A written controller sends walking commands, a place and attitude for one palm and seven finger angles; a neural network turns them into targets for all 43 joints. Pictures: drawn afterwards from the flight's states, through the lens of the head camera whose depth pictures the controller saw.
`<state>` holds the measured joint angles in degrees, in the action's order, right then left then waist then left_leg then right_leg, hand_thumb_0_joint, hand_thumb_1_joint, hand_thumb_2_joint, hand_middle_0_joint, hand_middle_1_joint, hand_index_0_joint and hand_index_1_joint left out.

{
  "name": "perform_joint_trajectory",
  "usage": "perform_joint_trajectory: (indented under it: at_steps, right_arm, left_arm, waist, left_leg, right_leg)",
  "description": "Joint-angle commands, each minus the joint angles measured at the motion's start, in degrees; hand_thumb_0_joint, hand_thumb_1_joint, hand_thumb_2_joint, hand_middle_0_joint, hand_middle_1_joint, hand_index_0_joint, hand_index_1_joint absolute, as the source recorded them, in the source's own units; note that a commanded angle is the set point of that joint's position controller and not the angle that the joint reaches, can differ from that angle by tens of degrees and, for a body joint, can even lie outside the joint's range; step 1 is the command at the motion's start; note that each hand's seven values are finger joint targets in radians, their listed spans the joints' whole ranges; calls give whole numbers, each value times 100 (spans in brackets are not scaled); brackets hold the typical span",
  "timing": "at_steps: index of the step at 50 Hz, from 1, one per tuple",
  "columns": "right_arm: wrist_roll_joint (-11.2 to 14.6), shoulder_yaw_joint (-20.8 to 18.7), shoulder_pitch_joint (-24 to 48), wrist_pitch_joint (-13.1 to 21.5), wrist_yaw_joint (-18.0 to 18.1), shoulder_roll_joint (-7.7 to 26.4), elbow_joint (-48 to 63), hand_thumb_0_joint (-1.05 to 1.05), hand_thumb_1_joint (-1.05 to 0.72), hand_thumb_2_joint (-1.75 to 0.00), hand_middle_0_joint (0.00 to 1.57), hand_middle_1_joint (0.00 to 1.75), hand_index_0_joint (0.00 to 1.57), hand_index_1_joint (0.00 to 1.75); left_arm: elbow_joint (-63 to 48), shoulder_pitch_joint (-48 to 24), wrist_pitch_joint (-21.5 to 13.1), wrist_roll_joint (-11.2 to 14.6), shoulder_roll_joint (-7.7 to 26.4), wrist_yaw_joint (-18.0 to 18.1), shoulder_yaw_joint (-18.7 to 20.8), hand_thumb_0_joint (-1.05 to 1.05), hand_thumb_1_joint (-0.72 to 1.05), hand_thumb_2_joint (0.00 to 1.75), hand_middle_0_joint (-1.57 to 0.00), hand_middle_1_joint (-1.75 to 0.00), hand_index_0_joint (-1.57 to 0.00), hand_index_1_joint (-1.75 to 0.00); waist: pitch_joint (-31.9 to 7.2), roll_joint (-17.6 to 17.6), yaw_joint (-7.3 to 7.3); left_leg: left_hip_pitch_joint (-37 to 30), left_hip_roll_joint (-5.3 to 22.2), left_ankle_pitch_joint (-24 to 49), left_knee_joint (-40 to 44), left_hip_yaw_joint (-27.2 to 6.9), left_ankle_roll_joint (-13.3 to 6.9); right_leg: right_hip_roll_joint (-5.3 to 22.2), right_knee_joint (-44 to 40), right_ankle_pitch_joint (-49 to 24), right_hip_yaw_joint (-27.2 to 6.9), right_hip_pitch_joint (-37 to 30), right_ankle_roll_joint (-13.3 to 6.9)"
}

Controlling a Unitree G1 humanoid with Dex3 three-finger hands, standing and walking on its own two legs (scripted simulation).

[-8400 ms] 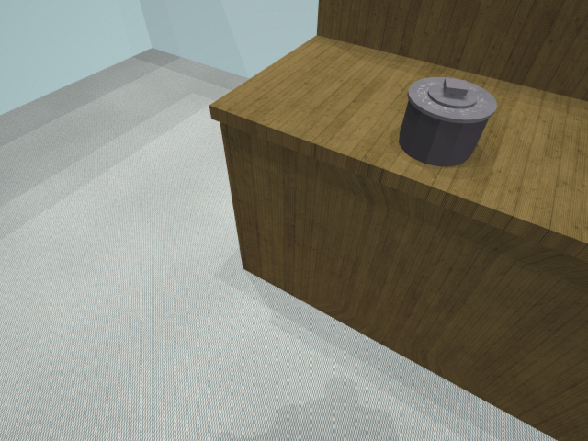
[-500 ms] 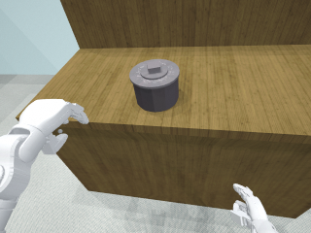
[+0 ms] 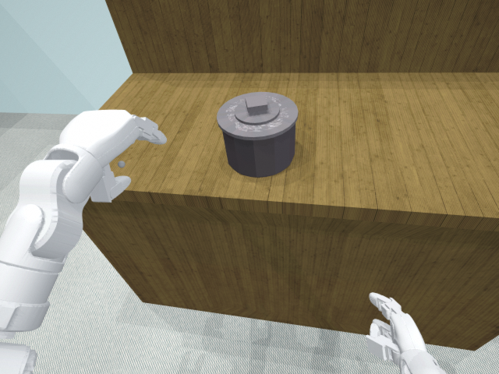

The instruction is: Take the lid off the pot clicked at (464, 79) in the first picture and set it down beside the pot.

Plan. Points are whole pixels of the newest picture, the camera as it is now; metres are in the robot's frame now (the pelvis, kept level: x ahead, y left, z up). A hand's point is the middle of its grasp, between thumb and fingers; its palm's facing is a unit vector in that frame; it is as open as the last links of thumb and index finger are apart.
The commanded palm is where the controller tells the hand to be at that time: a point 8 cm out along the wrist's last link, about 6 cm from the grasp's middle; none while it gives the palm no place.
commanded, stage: move the open hand above the knob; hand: left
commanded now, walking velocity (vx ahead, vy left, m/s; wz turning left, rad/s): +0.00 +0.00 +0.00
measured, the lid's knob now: (256, 103) +0.60 +0.07 +0.14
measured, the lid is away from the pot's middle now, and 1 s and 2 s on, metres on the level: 0.00 0.00 0.00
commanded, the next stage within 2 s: none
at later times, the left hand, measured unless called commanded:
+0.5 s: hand (183, 136) +0.41 +0.16 +0.20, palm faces -0.12 -0.02 -0.99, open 10.0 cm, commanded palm +0.39 +0.17 +0.27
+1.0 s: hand (215, 105) +0.49 +0.13 +0.20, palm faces -0.23 -0.06 -0.97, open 10.0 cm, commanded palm +0.48 +0.13 +0.27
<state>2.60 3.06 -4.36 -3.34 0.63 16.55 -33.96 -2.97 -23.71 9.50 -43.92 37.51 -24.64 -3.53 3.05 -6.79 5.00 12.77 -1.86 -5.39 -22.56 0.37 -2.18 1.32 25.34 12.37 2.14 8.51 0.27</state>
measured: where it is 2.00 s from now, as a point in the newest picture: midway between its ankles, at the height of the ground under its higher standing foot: outside the picture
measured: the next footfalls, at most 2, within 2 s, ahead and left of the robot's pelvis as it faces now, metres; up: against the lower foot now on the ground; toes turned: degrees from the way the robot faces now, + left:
none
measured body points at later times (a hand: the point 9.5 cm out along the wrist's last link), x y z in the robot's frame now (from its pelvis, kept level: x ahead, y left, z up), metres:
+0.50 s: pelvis +0.02 -0.01 +0.00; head +0.02 -0.06 +0.45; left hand +0.41 +0.16 +0.25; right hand +0.22 -0.24 -0.11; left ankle +0.08 +0.09 -0.74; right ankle +0.02 -0.13 -0.74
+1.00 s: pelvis +0.05 -0.02 +0.00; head +0.06 -0.06 +0.45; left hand +0.50 +0.13 +0.26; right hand +0.21 -0.27 -0.12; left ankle +0.08 +0.09 -0.74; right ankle +0.02 -0.13 -0.74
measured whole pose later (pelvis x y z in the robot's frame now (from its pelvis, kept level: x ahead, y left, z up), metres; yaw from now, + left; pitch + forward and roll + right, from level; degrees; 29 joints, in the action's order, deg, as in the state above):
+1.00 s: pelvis +0.05 -0.02 +0.00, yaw -1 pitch +2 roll +1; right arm 3.3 2.5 -7.7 -7.8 0.1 17.4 -37.3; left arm 32.7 -56.3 19.6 -49.2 27.4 -28.0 -16.9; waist -0.4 -4.6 -1.0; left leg 16.0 -1.2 -9.6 -24.0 0.6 -1.0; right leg 0.6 26.9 16.5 1.6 12.0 -1.0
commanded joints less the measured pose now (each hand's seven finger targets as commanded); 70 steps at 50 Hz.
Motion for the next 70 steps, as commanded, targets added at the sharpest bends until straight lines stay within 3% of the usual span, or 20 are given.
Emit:
perform_joint_trajectory:
  at_steps: [1,8,10,12,15,16,19,22,26,30,32,38,43,47,50,56,61,65,67,70]
  right_arm:
    - [13,-219,1000,272,-40,563,960,0,-90,-90,20,30,20,30]
    - [-43,-188,947,147,-32,613,796,0,-90,-90,20,30,20,30]
    - [-19,-210,1024,163,-89,572,906,0,-90,-90,20,30,20,30]
    - [-15,-204,965,118,-126,553,845,0,-90,-90,20,30,20,30]
    - [32,-243,1053,61,-198,562,997,0,-90,-90,20,30,20,30]
    - [17,-219,973,32,-196,565,919,0,-90,-90,20,30,20,30]
    - [14,-215,949,-49,-122,640,840,0,-90,-90,20,30,20,30]
    - [13,-205,920,-6,-70,619,780,0,-90,-90,20,30,20,30]
    - [17,-208,848,27,-91,589,755,0,-90,-90,20,30,20,30]
    - [70,-279,740,-112,-126,650,702,0,-90,-90,20,30,20,30]
    - [59,-259,665,-153,-98,678,660,0,-90,-90,20,30,20,30]
    - [40,-250,648,-114,-20,647,624,0,-90,-90,20,30,20,30]
    - [53,-258,397,-161,1,676,491,0,-90,-90,20,30,20,30]
    - [54,-296,399,-220,-58,656,541,0,-90,-90,20,30,20,30]
    - [72,-316,254,-294,-52,723,456,0,-90,-90,20,30,20,30]
    - [42,-321,9,-210,-31,670,318,0,-90,-90,20,30,20,30]
    - [39,-320,-317,-299,-26,716,54,0,-90,-90,20,30,20,30]
    - [25,-390,-341,-284,-45,690,96,0,-90,-90,20,30,20,30]
    - [-18,-430,-505,-204,-43,671,49,0,-90,-90,20,30,20,30]
    - [-30,-436,-788,-239,14,780,-148,0,-90,-90,20,30,20,30]
  left_arm:
    - [-770,-2347,97,-100,856,181,393,0,-36,161,-86,-8,-86,-8]
    - [-134,-3496,272,-393,1472,333,751,0,-36,161,-86,-8,-86,-8]
    - [-226,-3312,344,-320,1056,301,499,0,-36,161,-86,-8,-86,-8]
    - [31,-3347,418,-344,699,217,143,0,-36,161,-86,-8,-86,-8]
    - [-122,-3022,539,-245,267,130,-147,0,-36,161,-86,-8,-86,-8]
    - [3,-3177,561,-323,422,105,-74,0,-36,161,-86,-8,-86,-8]
    - [259,-3887,604,-446,848,134,110,0,-36,161,-86,-8,-86,-8]
    - [418,-4546,596,-495,1044,173,178,0,-36,161,-86,-8,-86,-8]
    - [578,-4767,656,-480,829,132,16,0,-36,161,-86,-8,-86,-8]
    - [1449,-4289,854,-420,199,-1,-439,0,-36,161,-86,-8,-86,-8]
    - [1689,-4608,886,-547,409,-54,-361,0,-36,161,-86,-8,-86,-8]
    - [1590,-5834,894,-589,752,-68,-260,0,-36,161,-86,-8,-86,-8]
    - [2554,-5899,970,-619,572,-119,-380,0,-36,161,-86,-8,-86,-8]
    - [2508,-6031,963,-610,-50,-181,-857,0,-36,161,-86,-8,-86,-8]
    - [2848,-6187,1009,-586,-42,-181,-894,0,-36,161,-86,-8,-86,-8]
    - [2758,-7448,841,-687,59,33,-802,0,-36,161,-86,-8,-86,-8]
    - [4313,-7179,982,-785,-135,149,-791,0,-36,161,-86,-8,-86,-8]
    - [4142,-7895,950,-754,-848,182,-1369,0,-36,161,-86,-8,-86,-8]
    - [4007,-8422,863,-818,-794,217,-1305,0,-36,161,-86,-8,-86,-8]
    - [4793,-8253,864,-773,-246,257,-818,0,-36,161,-86,-8,-86,-8]
  waist:
    - [-1617,399,-118]
    - [-1832,407,-57]
    - [-1968,150,-87]
    - [-1997,499,-102]
    - [-1971,401,-182]
    - [-2078,750,-145]
    - [-1754,787,-205]
    - [-2029,658,-208]
    - [-2545,598,-199]
    - [-1969,874,-366]
    - [-1898,1070,-357]
    - [-2545,839,-424]
    - [-2360,1118,-483]
    - [-2562,944,-577]
    - [-2355,1020,-681]
    - [-2956,788,-762]
    - [-2551,1140,-762]
    - [-2896,801,-932]
    - [-3360,644,-1014]
    - [-3148,1171,-1025]
  left_leg:
    - [-956,-26,-602,399,-239,37]
    - [-855,-29,-274,318,-184,45]
    - [-969,-54,-40,184,-190,41]
    - [-947,-84,204,145,-117,20]
    - [-1016,-93,339,34,-78,3]
    - [-932,-116,294,64,-55,-5]
    - [-784,-109,37,123,-21,-20]
    - [-891,-139,141,81,-48,-46]
    - [-1048,-212,545,-22,-54,-63]
    - [-830,-197,404,-107,41,-78]
    - [-695,-217,276,-52,106,-100]
    - [-969,-301,635,-176,44,-173]
    - [-786,-309,707,-183,102,-187]
    - [-981,-322,1015,-277,109,-193]
    - [-954,-295,950,-263,77,-187]
    - [-1332,-289,1383,-267,-43,-188]
    - [-962,-257,1263,-155,20,-172]
    - [-1388,-221,1662,-253,-43,-184]
    - [-1757,-198,1980,-340,-112,-189]
    - [-1355,-216,1800,-276,-56,-214]
  right_leg:
    - [-341,-461,290,80,373,-207]
    - [-330,-406,246,25,277,-257]
    - [-357,-323,33,13,279,-291]
    - [-312,-318,-256,27,223,-261]
    - [-340,-275,-462,32,293,-261]
    - [-294,-287,-443,48,188,-232]
    - [-300,-339,-215,18,353,-215]
    - [-291,-294,-282,-31,272,-233]
    - [-282,-204,-789,-75,3,-234]
    - [-300,-253,-885,-28,332,-209]
    - [-255,-291,-854,-61,278,-177]
    - [-270,-184,-1425,-162,16,-174]
    - [-259,-194,-1694,-157,34,-154]
    - [-277,-129,-2026,-127,91,-177]
    - [-309,-198,-1960,-80,244,-189]
    - [-360,-135,-2121,-82,199,-223]
    - [-353,-165,-2017,-14,310,-228]
    - [-363,-172,-2074,-28,570,-230]
    - [-397,-153,-2135,-63,630,-215]
    - [-404,-191,-2329,-58,433,-209]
